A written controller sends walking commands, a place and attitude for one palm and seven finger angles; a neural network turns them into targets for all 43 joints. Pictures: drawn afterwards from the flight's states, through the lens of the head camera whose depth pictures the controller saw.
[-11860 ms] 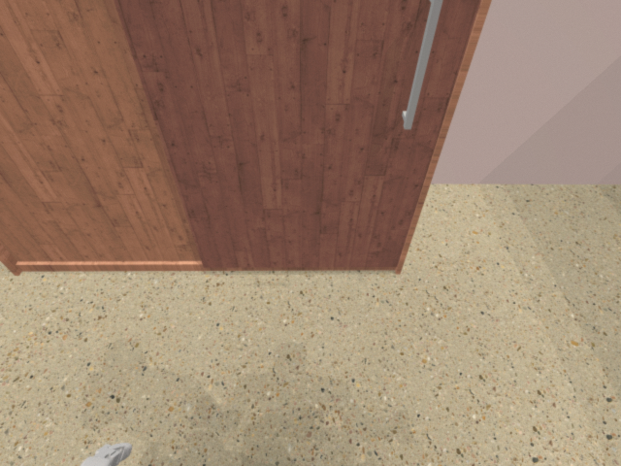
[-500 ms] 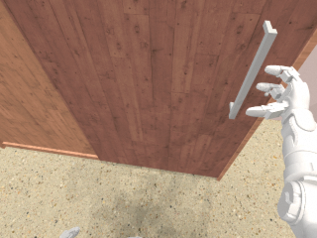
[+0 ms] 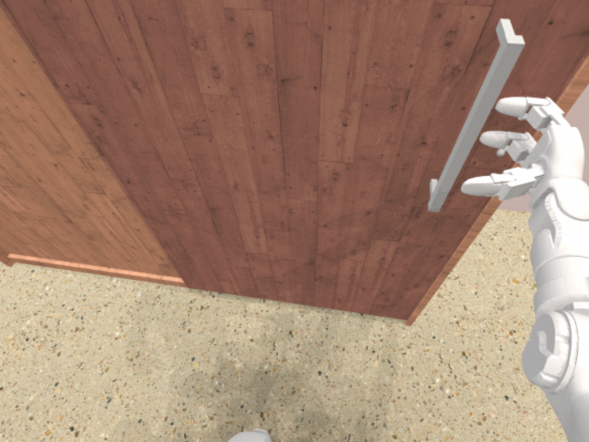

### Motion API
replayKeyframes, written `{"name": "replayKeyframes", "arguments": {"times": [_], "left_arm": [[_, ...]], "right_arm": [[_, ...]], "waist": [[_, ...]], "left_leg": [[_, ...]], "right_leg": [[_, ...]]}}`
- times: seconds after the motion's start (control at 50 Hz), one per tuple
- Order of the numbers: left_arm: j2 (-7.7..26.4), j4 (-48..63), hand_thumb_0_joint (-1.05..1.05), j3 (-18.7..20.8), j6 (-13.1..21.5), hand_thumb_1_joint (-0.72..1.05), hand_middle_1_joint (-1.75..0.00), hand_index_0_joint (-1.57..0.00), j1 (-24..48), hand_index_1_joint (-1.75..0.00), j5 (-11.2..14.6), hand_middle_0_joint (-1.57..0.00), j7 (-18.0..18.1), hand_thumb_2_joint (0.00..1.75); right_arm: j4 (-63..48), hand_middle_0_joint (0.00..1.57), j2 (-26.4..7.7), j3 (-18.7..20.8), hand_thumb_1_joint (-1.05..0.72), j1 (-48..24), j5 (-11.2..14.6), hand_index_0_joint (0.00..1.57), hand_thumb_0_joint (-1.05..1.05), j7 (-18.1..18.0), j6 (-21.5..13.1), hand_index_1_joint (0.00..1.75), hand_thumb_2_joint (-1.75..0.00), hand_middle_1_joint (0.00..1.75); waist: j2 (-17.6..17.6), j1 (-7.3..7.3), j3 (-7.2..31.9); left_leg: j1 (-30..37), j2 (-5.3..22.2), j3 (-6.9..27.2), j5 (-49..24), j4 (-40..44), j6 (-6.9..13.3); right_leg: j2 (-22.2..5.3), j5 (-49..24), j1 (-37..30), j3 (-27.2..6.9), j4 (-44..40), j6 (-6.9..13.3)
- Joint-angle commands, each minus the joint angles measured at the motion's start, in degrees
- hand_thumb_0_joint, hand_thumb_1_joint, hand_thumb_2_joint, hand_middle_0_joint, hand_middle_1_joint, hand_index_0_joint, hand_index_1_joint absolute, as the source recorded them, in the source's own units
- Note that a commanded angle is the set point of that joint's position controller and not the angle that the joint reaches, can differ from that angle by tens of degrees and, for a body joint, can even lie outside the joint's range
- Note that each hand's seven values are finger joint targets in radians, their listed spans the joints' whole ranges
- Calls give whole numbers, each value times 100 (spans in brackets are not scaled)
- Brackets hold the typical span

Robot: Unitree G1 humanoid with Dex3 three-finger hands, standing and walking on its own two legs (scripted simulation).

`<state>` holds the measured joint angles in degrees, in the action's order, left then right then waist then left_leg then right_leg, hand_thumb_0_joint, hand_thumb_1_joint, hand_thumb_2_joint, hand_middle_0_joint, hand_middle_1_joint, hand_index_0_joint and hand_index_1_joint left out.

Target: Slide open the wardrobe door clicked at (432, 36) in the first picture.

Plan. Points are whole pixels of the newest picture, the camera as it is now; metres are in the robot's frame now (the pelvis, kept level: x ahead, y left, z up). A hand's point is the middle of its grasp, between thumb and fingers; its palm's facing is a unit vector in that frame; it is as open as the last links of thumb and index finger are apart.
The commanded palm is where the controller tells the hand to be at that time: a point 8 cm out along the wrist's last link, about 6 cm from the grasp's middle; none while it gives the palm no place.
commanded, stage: slide the fingers in behind the handle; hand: right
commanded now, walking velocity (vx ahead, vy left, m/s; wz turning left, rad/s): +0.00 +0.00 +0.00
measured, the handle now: (462, 134) +0.53 -0.14 +0.12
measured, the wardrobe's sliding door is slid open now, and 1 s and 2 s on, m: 0.00 0.00 0.00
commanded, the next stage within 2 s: grip the handle and tug to test in 1.82 s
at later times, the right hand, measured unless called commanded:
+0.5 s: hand (489, 156) +0.49 -0.17 +0.13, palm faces +0.01 +1.00 +0.01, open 13.9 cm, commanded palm +0.46 -0.21 +0.13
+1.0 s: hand (475, 158) +0.48 -0.15 +0.13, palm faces +0.03 +1.00 +0.01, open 14.0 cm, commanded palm +0.45 -0.20 +0.13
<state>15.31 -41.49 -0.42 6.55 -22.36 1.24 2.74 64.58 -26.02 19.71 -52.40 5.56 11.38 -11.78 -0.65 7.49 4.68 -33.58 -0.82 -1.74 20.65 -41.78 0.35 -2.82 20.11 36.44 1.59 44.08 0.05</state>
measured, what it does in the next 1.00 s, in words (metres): stands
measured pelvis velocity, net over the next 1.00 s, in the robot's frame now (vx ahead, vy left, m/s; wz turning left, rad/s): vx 0.00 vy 0.01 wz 0.00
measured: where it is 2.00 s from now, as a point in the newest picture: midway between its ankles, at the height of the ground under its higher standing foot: outside the picture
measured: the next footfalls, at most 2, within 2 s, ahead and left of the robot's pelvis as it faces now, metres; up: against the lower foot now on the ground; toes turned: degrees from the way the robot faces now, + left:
none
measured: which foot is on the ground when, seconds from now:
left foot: down 0.00-1.00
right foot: down 0.00-1.00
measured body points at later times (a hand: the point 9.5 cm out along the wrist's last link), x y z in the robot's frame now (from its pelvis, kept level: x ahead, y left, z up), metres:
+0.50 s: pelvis +0.00 +0.00 +0.00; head +0.07 -0.01 +0.45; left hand +0.03 +0.27 -0.11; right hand +0.48 -0.22 +0.13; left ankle -0.01 +0.12 -0.71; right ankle +0.01 -0.12 -0.71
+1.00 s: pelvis +0.00 +0.01 +0.00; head +0.06 +0.00 +0.45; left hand +0.05 +0.27 -0.11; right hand +0.47 -0.20 +0.13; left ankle -0.01 +0.12 -0.71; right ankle +0.01 -0.12 -0.71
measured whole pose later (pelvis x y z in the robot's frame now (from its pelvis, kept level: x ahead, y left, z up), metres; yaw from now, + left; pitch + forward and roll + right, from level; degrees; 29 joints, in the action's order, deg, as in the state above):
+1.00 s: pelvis +0.00 +0.01 +0.00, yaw +0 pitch +11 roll +1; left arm 14.8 -41.2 -0.4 6.2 -20.9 1.4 2.1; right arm 60.3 -20.4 17.3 -48.4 6.3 7.8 -10.8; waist -1.2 6.4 4.9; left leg -30.8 -1.1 -1.7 20.7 -40.7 0.8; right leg -3.0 19.9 33.3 1.5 42.5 -0.4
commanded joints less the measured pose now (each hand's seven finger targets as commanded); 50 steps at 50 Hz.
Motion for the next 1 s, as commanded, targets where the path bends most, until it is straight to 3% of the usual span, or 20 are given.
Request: {"name": "replayKeyframes", "arguments": {"times": [0.0, 0.04, 0.06, 0.12, 0.18, 0.26, 0.32, 0.34, 0.36, 0.42, 0.5, 0.54, 0.58, 0.64, 0.66, 0.74, 0.82, 0.88, 0.92, 0.98], "left_arm": [[968, 372, 0, 332, 181, 90, -30, -20, -555, -30, 19, -20, 51, 90], [988, 384, 0, 349, 185, 90, -30, -20, -584, -30, 19, -20, 53, 90], [944, 392, 0, 329, 194, 90, -30, -20, -548, -30, 25, -20, 40, 90], [991, 403, 0, 322, 187, 90, -30, -20, -571, -30, 16, -20, 58, 90], [942, 436, 0, 329, 178, 90, -30, -20, -547, -30, 21, -20, 38, 90], [961, 443, 0, 324, 163, 90, -30, -20, -526, -30, 40, -20, 54, 90], [950, 498, 0, 321, 171, 90, -30, -20, -502, -30, 28, -20, 54, 90], [923, 530, 0, 327, 186, 90, -30, -20, -473, -30, 42, -20, 39, 90], [894, 521, 0, 322, 191, 90, -30, -20, -461, -30, 37, -20, 26, 90], [934, 474, 0, 334, 178, 90, -30, -20, -472, -30, 49, -20, 43, 90], [882, 474, 0, 328, 202, 90, -30, -20, -415, -30, 43, -20, 21, 90], [915, 455, 0, 359, 194, 90, -30, -20, -451, -30, 38, -20, 19, 90], [853, 480, 0, 333, 203, 90, -30, -20, -409, -30, 32, -20, -11, 90], [906, 482, 0, 333, 166, 90, -30, -20, -412, -30, 24, -20, -8, 90], [853, 511, 0, 336, 171, 90, -30, -20, -364, -30, 29, -20, -12, 90], [849, 487, 0, 345, 188, 90, -30, -20, -329, -30, 38, -20, -8, 90], [851, 498, 0, 340, 170, 90, -30, -20, -332, -30, 27, -20, -12, 90], [822, 507, 0, 326, 165, 90, -30, -20, -277, -30, 51, -20, -17, 90], [856, 481, 0, 324, 148, 90, -30, -20, -284, -30, 40, -20, 4, 90], [827, 471, 0, 319, 167, 90, -30, -20, -263, -30, 43, -20, 9, 90]], "right_arm": [[-1245, 30, -1220, 16, 50, -3025, 81, 30, 0, -37, -387, 120, -30, 120], [-1410, 30, -1352, 107, 50, -3092, 94, 30, 0, -34, -433, 120, -30, 120], [-1279, 30, -1062, -91, 50, -2930, 108, 30, 0, -14, -393, 120, -30, 120], [-1318, 30, -1364, 128, 50, -2893, 113, 30, 0, -9, -405, 120, -30, 120], [-1389, 30, -1174, 19, 50, -2771, 96, 30, 0, -12, -399, 120, -30, 120], [-1226, 30, -1258, 105, 50, -2742, 128, 30, 0, -41, -332, 120, -30, 120], [-1512, 30, -1319, 126, 50, -2752, 92, 30, 0, -61, -396, 120, -30, 120], [-1684, 30, -1172, -5, 50, -2760, 76, 30, 0, -71, -421, 120, -30, 120], [-1537, 30, -985, -90, 50, -2567, 85, 30, 0, -86, -391, 120, -30, 120], [-1438, 30, -960, -111, 50, -2739, 130, 30, 0, -125, -329, 120, -30, 120], [-1731, 30, -746, -252, 50, -2793, 120, 30, 0, -220, -338, 120, -30, 120], [-1784, 30, -1046, 36, 50, -2698, 101, 30, 0, -312, -377, 120, -30, 120], [-1727, 30, -603, -286, 50, -2639, 93, 30, 0, -326, -324, 120, -30, 120], [-1726, 30, -1004, 12, 50, -2597, 43, 30, 0, -402, -313, 120, -30, 120], [-1739, 30, -778, -132, 50, -2523, 46, 30, 0, -387, -322, 120, -30, 120], [-1965, 30, -651, -249, 50, -2748, 101, 30, 0, -389, -377, 120, -30, 120], [-1758, 30, -695, -113, 50, -2209, 127, 30, 0, -366, -311, 120, -30, 120], [-1743, 30, -581, -205, 50, -2253, 133, 30, 0, -368, -283, 120, -30, 120], [-1654, 30, -811, -41, 50, -2290, 124, 30, 0, -384, -281, 120, -30, 120], [-1775, 30, -777, -105, 50, -2605, 120, 30, 0, -389, -368, 120, -30, 120]], "waist": [[-402, 141, 2133], [-459, 90, 2353], [-422, 111, 2239], [-254, 76, 2181], [-399, 47, 2196], [-102, 79, 2011], [-322, 15, 2178], [-526, -2, 2340], [-454, 3, 2208], [-144, 89, 1989], [-490, 61, 2240], [-372, -21, 2347], [-306, 32, 2230], [-151, -23, 2244], [-140, -20, 2210], [-330, 24, 2256], [-27, -84, 2198], [12, -47, 2004], [60, -70, 1919], [-23, -3, 1980]], "left_leg": [[403, -152, 98, -1779, 478, 56], [486, -146, 102, -1856, 439, 67], [451, -161, 91, -1822, 473, 64], [591, -156, 107, -1823, 469, 62], [528, -161, 82, -1853, 452, 65], [591, -156, 108, -1690, 520, 48], [694, -142, 117, -1838, 456, 71], [632, -145, 118, -1866, 437, 72], [566, -161, 80, -1800, 450, 74], [531, -167, 79, -1693, 504, 60], [501, -159, 63, -1853, 466, 66], [627, -160, 75, -2027, 439, 75], [617, -172, 40, -2083, 440, 59], [830, -145, 79, -2183, 440, 58], [864, -156, 100, -2254, 462, 54], [787, -154, 111, -2223, 491, 53], [1095, -147, 114, -2482, 496, 55], [1026, -134, 126, -2320, 564, 38], [1070, -126, 170, -2248, 592, 42], [1041, -108, 188, -2245, 584, 31]], "right_leg": [[160, -1596, -1691, -262, -355, 94], [159, -1718, -1770, -299, -358, 83], [173, -1669, -1763, -267, -353, 94], [180, -1561, -1555, -249, -375, 116], [166, -1672, -1673, -254, -374, 93], [186, -1351, -1421, -225, -421, 128], [192, -1509, -1521, -214, -396, 119], [192, -1623, -1697, -234, -385, 101], [185, -1604, -1695, -235, -377, 93], [177, -1418, -1554, -240, -402, 118], [175, -1694, -1855, -255, -387, 83], [173, -1870, -1856, -259, -360, 86], [178, -1903, -1847, -247, -382, 76], [197, -1830, -1646, -215, -421, 101], [215, -1843, -1674, -178, -398, 112], [209, -1837, -1842, -196, -403, 98], [243, -1896, -1626, -134, -426, 121], [253, -1652, -1536, -110, -476, 129], [263, -1528, -1422, -95, -472, 140], [264, -1497, -1465, -105, -479, 142]]}}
